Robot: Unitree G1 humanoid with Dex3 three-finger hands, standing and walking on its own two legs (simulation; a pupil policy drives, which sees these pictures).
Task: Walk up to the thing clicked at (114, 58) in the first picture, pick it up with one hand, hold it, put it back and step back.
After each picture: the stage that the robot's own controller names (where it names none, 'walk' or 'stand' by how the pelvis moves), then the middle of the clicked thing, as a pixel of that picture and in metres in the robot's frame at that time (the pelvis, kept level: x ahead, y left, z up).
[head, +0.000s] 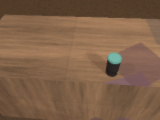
stand; (113, 65) +0.54 -0.13 -0.12
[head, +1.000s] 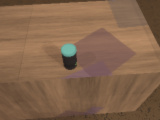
sink last; (69, 57) +0.51 +0.09 -0.08
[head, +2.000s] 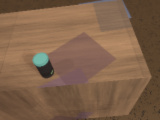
rise first; (44, 66) +0.47 +0.23 -0.08
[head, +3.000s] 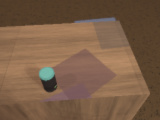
stand; (48, 80) +0.45 +0.19 -0.11
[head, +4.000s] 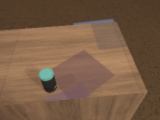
stand; (48, 80) +0.46 +0.19 -0.12
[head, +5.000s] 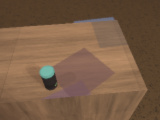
stand; (49, 78) +0.47 +0.19 -0.12
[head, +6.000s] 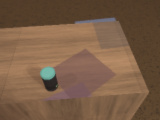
stand; (49, 79) +0.46 +0.19 -0.12
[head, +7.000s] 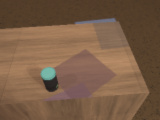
stand; (50, 79) +0.46 +0.18 -0.12
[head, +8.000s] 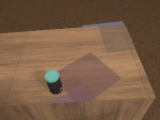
rise first; (54, 82) +0.45 +0.19 -0.12
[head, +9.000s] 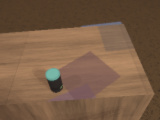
go down; (54, 80) +0.46 +0.19 -0.11
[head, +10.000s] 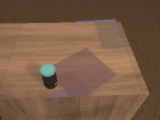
go down; (49, 76) +0.47 +0.18 -0.10
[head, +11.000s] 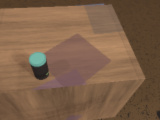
go down; (39, 66) +0.47 +0.18 -0.07
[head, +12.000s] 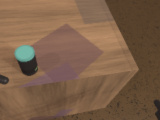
close in; (27, 61) +0.47 +0.18 -0.04
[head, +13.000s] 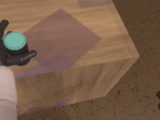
close; (18, 50) +0.48 +0.19 -0.01
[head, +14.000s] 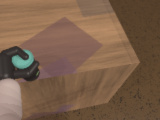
lift; (27, 66) +0.43 +0.17 -0.02
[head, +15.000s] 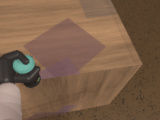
lift; (28, 72) +0.41 +0.18 -0.02
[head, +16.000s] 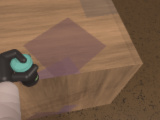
lift; (26, 71) +0.41 +0.18 -0.02
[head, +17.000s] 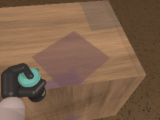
lift; (33, 85) +0.35 +0.17 +0.00
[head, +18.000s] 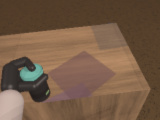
hold; (36, 83) +0.33 +0.17 +0.09
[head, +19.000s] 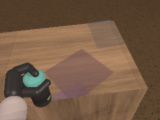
hold; (38, 89) +0.32 +0.17 +0.06
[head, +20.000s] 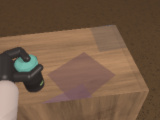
crouch; (30, 74) +0.35 +0.19 +0.11
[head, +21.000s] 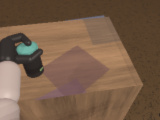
lower; (31, 60) +0.42 +0.19 +0.08
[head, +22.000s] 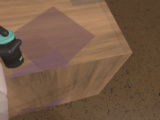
lower; (9, 49) +0.48 +0.19 +0.00
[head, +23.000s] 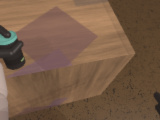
lower; (10, 50) +0.47 +0.19 +0.00
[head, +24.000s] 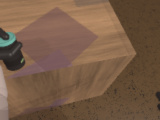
lower; (10, 52) +0.47 +0.20 +0.00
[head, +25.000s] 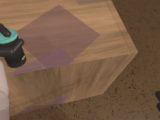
lower; (11, 49) +0.48 +0.19 +0.01
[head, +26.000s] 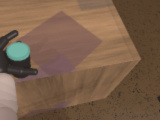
open; (20, 61) +0.44 +0.18 -0.01
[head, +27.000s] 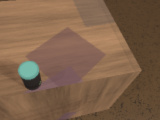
sink last; (30, 76) +0.41 +0.17 -0.05
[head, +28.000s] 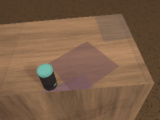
stand; (47, 77) +0.44 +0.20 -0.06
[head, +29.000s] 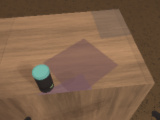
stand; (43, 79) +0.42 +0.19 -0.05
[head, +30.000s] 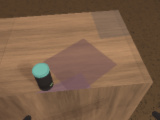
stand; (43, 77) +0.43 +0.19 -0.05
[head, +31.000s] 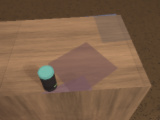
stand; (48, 79) +0.43 +0.19 -0.09
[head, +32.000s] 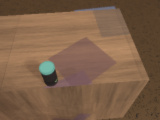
walk; (49, 74) +0.45 +0.18 -0.11
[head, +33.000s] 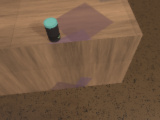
walk; (52, 30) +0.67 +0.18 -0.09
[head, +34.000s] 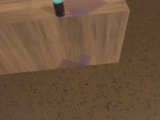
walk; (59, 7) +0.98 +0.21 -0.10
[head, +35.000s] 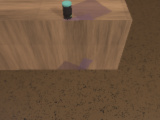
stand; (67, 10) +1.04 +0.13 -0.11
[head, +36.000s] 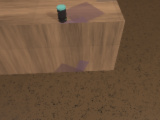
stand; (61, 13) +1.06 +0.16 -0.12
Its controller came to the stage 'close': yes
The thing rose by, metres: 0.20
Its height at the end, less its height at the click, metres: +0.00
